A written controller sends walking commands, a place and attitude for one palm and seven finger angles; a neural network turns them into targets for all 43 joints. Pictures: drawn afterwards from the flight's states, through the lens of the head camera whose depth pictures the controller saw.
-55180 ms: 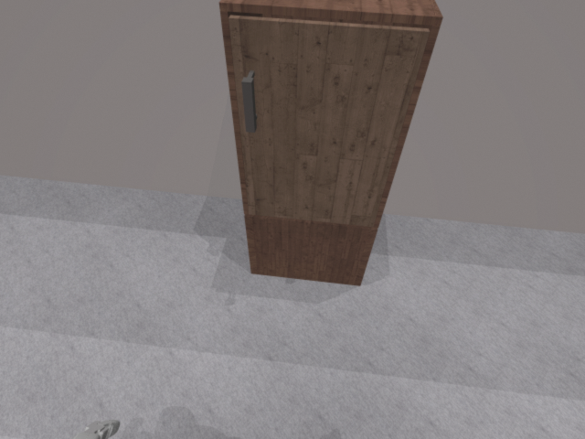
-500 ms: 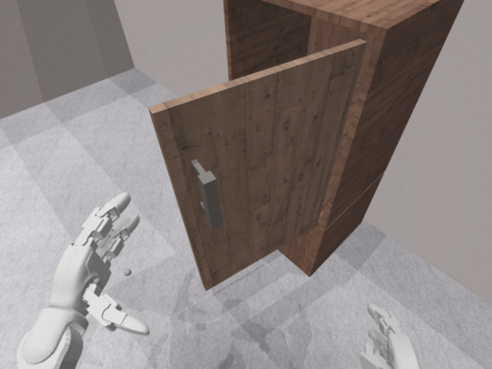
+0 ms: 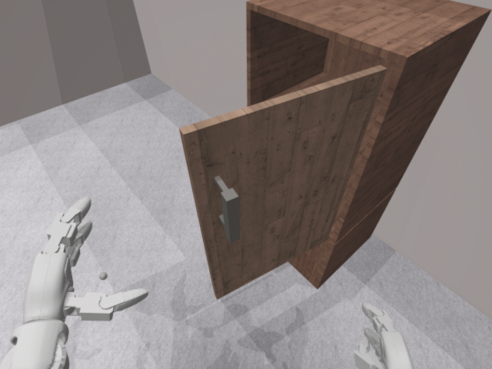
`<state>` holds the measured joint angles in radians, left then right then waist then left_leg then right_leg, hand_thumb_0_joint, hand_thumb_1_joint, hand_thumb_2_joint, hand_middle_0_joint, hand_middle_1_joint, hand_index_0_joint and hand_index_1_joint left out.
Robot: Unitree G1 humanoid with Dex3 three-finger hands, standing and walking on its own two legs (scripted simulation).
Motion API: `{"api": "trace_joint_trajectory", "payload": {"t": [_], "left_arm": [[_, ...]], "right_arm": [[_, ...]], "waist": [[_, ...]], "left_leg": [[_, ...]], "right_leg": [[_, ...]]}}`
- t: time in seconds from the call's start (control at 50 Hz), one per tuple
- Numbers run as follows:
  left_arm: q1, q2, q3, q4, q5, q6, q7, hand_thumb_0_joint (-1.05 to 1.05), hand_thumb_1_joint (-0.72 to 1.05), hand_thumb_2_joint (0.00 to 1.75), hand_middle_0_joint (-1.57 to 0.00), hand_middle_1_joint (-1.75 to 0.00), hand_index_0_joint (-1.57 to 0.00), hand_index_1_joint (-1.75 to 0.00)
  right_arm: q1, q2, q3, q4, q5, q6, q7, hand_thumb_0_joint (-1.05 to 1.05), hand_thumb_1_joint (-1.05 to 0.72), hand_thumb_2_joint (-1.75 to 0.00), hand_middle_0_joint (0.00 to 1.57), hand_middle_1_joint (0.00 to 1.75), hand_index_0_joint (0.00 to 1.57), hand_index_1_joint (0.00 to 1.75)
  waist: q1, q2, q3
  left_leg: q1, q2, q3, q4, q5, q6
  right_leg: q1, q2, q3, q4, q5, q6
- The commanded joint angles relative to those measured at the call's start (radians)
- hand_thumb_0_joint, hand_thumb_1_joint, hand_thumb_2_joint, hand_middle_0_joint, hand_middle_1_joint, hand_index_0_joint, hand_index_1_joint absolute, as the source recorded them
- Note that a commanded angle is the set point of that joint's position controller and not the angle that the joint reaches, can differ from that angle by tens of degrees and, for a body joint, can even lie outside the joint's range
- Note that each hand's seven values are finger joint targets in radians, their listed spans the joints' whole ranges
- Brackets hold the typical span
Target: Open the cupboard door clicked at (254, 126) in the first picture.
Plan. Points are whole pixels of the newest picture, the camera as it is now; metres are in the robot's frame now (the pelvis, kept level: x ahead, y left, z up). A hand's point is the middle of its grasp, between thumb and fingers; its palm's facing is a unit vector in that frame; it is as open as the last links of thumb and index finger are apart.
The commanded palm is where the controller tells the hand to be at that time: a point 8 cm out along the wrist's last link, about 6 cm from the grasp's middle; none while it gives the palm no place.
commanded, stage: draw the hand back to the body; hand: left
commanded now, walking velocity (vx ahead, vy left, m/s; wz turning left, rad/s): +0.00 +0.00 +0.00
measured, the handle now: (226, 209) +0.38 +0.08 +0.05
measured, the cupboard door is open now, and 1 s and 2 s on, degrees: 78 78 78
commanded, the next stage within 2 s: step back with the hand held close in 0.80 s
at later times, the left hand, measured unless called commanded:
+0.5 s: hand (74, 238) +0.23 +0.25 +0.16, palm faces +0.44 -0.79 -0.43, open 8.3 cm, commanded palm +0.18 +0.28 +0.17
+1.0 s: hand (84, 243) +0.22 +0.23 +0.16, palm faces +0.42 -0.80 -0.44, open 7.4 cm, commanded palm +0.16 +0.27 +0.18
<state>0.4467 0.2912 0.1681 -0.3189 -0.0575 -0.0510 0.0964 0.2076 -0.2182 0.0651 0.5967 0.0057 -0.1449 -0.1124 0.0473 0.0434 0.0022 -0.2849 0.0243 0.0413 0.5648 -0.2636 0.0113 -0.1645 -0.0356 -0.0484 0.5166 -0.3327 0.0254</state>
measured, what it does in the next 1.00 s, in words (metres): stands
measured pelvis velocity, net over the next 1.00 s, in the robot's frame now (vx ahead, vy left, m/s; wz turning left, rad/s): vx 0.02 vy -0.03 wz -0.01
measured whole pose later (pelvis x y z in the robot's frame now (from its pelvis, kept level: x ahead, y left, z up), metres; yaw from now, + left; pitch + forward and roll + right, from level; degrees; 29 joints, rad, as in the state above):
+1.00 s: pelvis +0.02 -0.03 +0.01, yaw -1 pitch -2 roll +0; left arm 0.47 0.34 0.35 -0.37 -0.06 -0.09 0.10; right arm 0.17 -0.24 0.01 0.63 0.00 -0.06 -0.09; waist 0.04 0.07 0.03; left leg -0.16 0.06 0.04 0.43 -0.23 -0.02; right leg -0.03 0.01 -0.05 0.36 -0.28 -0.01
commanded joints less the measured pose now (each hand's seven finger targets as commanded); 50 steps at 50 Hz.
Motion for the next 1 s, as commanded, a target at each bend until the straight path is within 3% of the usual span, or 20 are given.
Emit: {"api": "trace_joint_trajectory", "payload": {"t": [0.0, 0.1, 0.26, 0.4, 0.48, 0.54, 0.62, 0.7, 0.74, 0.86, 0.88, 0.9, 0.92, 0.94, 0.98], "left_arm": [[-0.102, 0.168, 0.122, -0.244, 0.021, -0.076, 0.052, 0.0, 0.2, 0.6, -0.18, -0.3, -0.18, -0.3], [-0.06, 0.175, 0.157, -0.223, 0.022, -0.071, 0.052, 0.0, 0.37, 0.68, -0.18, -0.3, -0.18, -0.3], [-0.034, 0.216, 0.242, -0.28, 0.013, -0.074, 0.046, 0.0, 0.65, 0.8, -0.19, -0.3, -0.19, -0.3], [-0.047, 0.257, 0.305, -0.287, 0.006, -0.074, 0.049, 0.0, 0.9, 0.9, -0.2, -0.3, -0.2, -0.3], [-0.035, 0.196, 0.251, -0.24, 0.003, -0.066, 0.038, 0.0, 0.9, 0.9, -0.2, -0.3, -0.2, -0.3], [-0.046, 0.211, 0.261, -0.226, 0.001, -0.067, 0.036, 0.0, 0.9, 0.9, -0.2, -0.3, -0.2, -0.3], [-0.069, 0.245, 0.284, -0.273, 0.005, -0.081, 0.041, 0.0, 0.9, 0.9, -0.2, -0.3, -0.2, -0.3], [-0.059, 0.257, 0.297, -0.275, 0.006, -0.085, 0.045, 0.0, 0.9, 0.9, -0.2, -0.3, -0.2, -0.3], [-0.053, 0.241, 0.285, -0.272, 0.002, -0.087, 0.043, 0.0, 0.9, 0.9, -0.2, -0.3, -0.2, -0.3], [-0.05, 0.217, 0.271, -0.212, -0.002, -0.088, 0.034, 0.0, 0.9, 0.9, -0.2, -0.3, -0.2, -0.3], [-0.06, 0.222, 0.272, -0.224, -0.003, -0.091, 0.034, 0.0, 0.9, 0.9, -0.2, -0.3, -0.2, -0.3], [-0.132, 0.276, 0.303, -0.312, -0.002, -0.103, 0.04, 0.0, 0.9, 0.9, -0.2, -0.3, -0.2, -0.3], [-0.164, 0.377, 0.391, -0.338, -0.002, -0.135, 0.039, 0.0, 0.9, 0.9, -0.2, -0.3, -0.2, -0.3], [-0.063, 0.308, 0.343, -0.258, 0.003, -0.131, 0.028, 0.0, 0.9, 0.9, -0.2, -0.3, -0.2, -0.3], [-0.011, 0.282, 0.314, -0.265, 0.006, -0.123, 0.024, 0.0, 0.9, 0.9, -0.2, -0.3, -0.2, -0.3]], "right_arm": [[-0.123, -0.115, -0.052, -0.136, -0.01, -0.052, -0.005, 0.0, -0.9, -0.9, 0.2, 0.3, 0.2, 0.3], [-0.134, -0.118, -0.061, -0.125, -0.013, -0.036, 0.008, 0.0, -0.9, -0.9, 0.2, 0.3, 0.2, 0.3], [-0.133, -0.109, -0.075, -0.127, -0.012, -0.007, 0.022, 0.0, -0.9, -0.9, 0.2, 0.3, 0.2, 0.3], [-0.138, -0.11, -0.084, -0.119, -0.011, 0.001, 0.024, 0.0, -0.9, -0.9, 0.2, 0.3, 0.2, 0.3], [-0.135, -0.113, -0.089, -0.121, -0.009, 0.014, 0.029, 0.0, -0.9, -0.9, 0.2, 0.3, 0.2, 0.3], [-0.14, -0.113, -0.092, -0.124, -0.01, 0.021, 0.026, 0.0, -0.9, -0.9, 0.2, 0.3, 0.2, 0.3], [-0.151, -0.107, -0.091, -0.123, -0.013, 0.015, 0.018, 0.0, -0.9, -0.9, 0.2, 0.3, 0.2, 0.3], [-0.155, -0.103, -0.089, -0.117, -0.014, 0.006, 0.014, 0.0, -0.9, -0.9, 0.2, 0.3, 0.2, 0.3], [-0.154, -0.101, -0.089, -0.117, -0.012, 0.005, 0.015, 0.0, -0.9, -0.9, 0.2, 0.3, 0.2, 0.3], [-0.156, -0.105, -0.094, -0.112, -0.01, 0.01, 0.012, 0.0, -0.9, -0.9, 0.2, 0.3, 0.2, 0.3], [-0.153, -0.107, -0.095, -0.112, -0.01, 0.01, 0.014, 0.0, -0.9, -0.9, 0.2, 0.3, 0.2, 0.3], [-0.164, -0.107, -0.092, -0.118, -0.009, 0.002, 0.012, 0.0, -0.9, -0.9, 0.2, 0.3, 0.2, 0.3], [-0.151, -0.131, -0.094, -0.139, -0.007, 0.025, 0.012, 0.0, -0.9, -0.9, 0.2, 0.3, 0.2, 0.3], [-0.157, -0.115, -0.096, -0.124, -0.009, 0.046, 0.012, 0.0, -0.9, -0.9, 0.2, 0.3, 0.2, 0.3], [-0.159, -0.114, -0.098, -0.146, -0.006, 0.07, 0.016, 0.0, -0.9, -0.9, 0.2, 0.3, 0.2, 0.3]], "waist": [[-0.001, 0.018, -0.095], [0.009, -0.006, -0.066], [0.021, 0.011, -0.113], [0.022, 0.023, -0.094], [0.011, -0.011, -0.068], [0.015, -0.046, -0.065], [0.021, 0.006, -0.099], [0.023, 0.002, -0.087], [0.019, 0.014, -0.074], [0.015, -0.029, -0.03], [0.015, -0.02, -0.046], [0.021, 0.013, -0.064], [-0.035, -0.046, 0.023], [-0.036, -0.092, -0.003], [-0.034, -0.114, -0.027]], "left_leg": [[0.186, 0.0, -0.045, -0.159, 0.132, 0.001], [0.214, 0.004, -0.031, -0.184, 0.221, 0.001], [0.263, 0.004, -0.008, -0.17, 0.389, 0.002], [0.277, 0.0, 0.007, -0.157, 0.417, 0.005], [0.274, 0.001, 0.012, -0.165, 0.397, 0.01], [0.271, -0.004, 0.018, -0.166, 0.366, 0.017], [0.286, -0.011, 0.023, -0.16, 0.357, 0.017], [0.285, -0.013, 0.026, -0.156, 0.355, 0.015], [0.283, -0.013, 0.026, -0.16, 0.338, 0.015], [0.275, -0.009, 0.028, -0.17, 0.299, 0.019], [0.278, -0.01, 0.025, -0.172, 0.298, 0.018], [0.288, -0.013, 0.022, -0.169, 0.292, 0.017], [0.224, 0.008, 0.014, -0.103, 0.277, 0.026], [0.212, 0.005, 0.012, -0.08, 0.264, 0.025], [0.196, 0.004, 0.021, -0.068, 0.275, 0.022]], "right_leg": [[-0.028, 0.038, -0.007, -0.142, 0.158, -0.043], [0.016, 0.042, -0.007, -0.165, 0.237, -0.039], [0.077, 0.039, -0.003, -0.164, 0.388, -0.033], [0.073, 0.039, 0.001, -0.181, 0.445, -0.029], [0.054, 0.039, -0.001, -0.184, 0.435, -0.021], [0.058, 0.037, 0.003, -0.191, 0.443, -0.017], [0.072, 0.031, 0.013, -0.193, 0.451, -0.019], [0.071, 0.032, 0.012, -0.202, 0.462, -0.019], [0.062, 0.032, 0.012, -0.204, 0.442, -0.017], [0.038, 0.036, 0.016, -0.224, 0.401, -0.012], [0.047, 0.036, 0.016, -0.224, 0.394, -0.013], [0.055, 0.032, 0.02, -0.227, 0.391, -0.015], [-0.073, -0.019, 0.064, -0.278, 0.487, -0.005], [-0.056, -0.042, 0.055, -0.259, 0.54, -0.002], [-0.038, -0.051, 0.054, -0.233, 0.615, 0.007]]}}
